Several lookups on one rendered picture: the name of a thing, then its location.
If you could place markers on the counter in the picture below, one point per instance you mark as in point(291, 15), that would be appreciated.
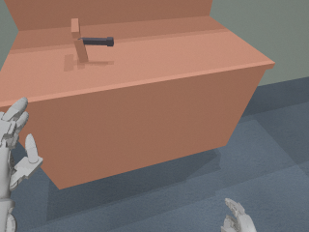
point(175, 83)

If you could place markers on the tap lever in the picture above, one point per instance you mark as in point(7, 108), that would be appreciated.
point(109, 41)

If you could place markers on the left robot forearm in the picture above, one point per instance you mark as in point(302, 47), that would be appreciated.
point(8, 222)

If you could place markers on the robot left hand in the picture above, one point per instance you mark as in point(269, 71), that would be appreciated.
point(11, 124)

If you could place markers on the robot right hand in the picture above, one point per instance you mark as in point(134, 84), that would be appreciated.
point(243, 223)

